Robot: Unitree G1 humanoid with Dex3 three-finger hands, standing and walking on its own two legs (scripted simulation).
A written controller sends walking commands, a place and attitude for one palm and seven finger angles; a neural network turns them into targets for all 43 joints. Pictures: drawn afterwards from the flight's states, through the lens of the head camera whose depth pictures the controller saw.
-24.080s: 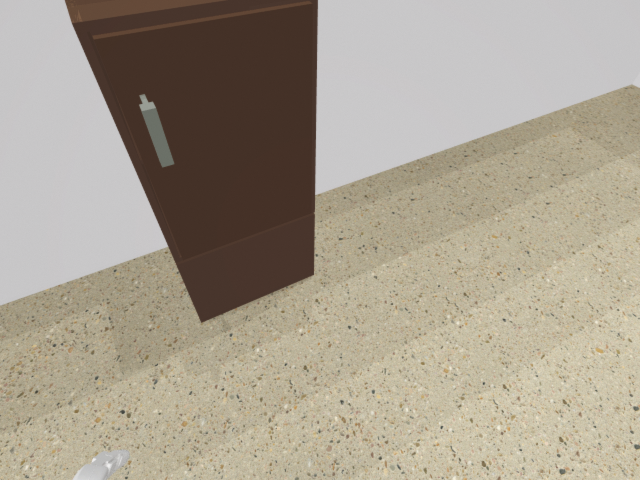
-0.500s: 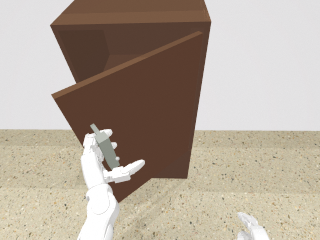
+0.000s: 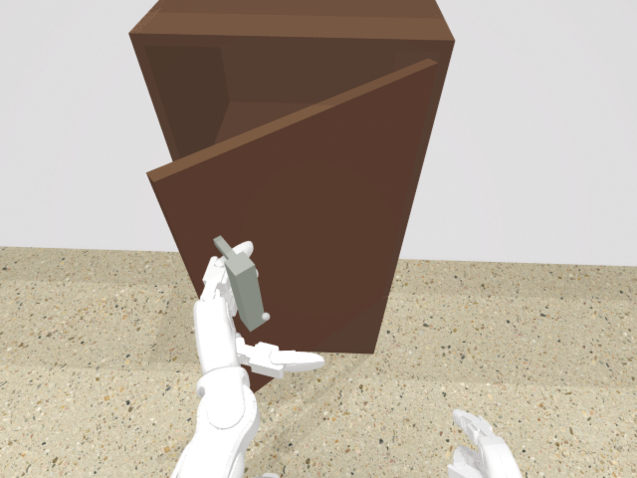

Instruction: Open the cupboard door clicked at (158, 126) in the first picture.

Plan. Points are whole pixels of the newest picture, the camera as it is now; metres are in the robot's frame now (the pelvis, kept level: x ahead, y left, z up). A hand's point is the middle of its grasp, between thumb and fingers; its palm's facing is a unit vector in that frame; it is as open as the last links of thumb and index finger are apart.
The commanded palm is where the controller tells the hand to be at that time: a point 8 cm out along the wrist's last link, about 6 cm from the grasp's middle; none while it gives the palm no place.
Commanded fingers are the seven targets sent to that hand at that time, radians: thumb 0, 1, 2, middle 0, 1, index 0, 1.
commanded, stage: slide the hand sideways off the handle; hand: left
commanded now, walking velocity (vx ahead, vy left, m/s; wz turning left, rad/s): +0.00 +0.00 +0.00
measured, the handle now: (237, 283) +0.34 +0.13 +0.07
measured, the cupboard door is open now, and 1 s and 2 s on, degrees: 41 42 42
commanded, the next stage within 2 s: draw the hand back to the body in 1.14 s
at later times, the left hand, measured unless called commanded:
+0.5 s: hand (251, 348) +0.25 +0.10 +0.07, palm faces -0.05 -1.00 -0.01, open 16.2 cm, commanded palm +0.22 +0.16 +0.07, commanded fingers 0.00 -0.50 0.30 -0.15 -0.30 -0.15 -0.30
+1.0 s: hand (194, 391) +0.20 +0.15 +0.07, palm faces +0.02 -1.00 -0.05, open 16.3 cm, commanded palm +0.17 +0.21 +0.07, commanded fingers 0.00 -0.50 0.30 -0.15 -0.30 -0.15 -0.30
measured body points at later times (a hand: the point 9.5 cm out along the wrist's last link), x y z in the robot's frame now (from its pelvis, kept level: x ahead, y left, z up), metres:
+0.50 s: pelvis -0.01 +0.01 +0.00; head +0.01 +0.01 +0.45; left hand +0.25 +0.15 +0.07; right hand +0.16 -0.21 -0.08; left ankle +0.03 +0.11 -0.69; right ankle -0.01 -0.10 -0.69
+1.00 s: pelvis +0.01 -0.02 -0.01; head +0.03 -0.03 +0.44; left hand +0.20 +0.20 +0.07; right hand +0.19 -0.25 -0.08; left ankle +0.03 +0.11 -0.69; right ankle -0.01 -0.10 -0.69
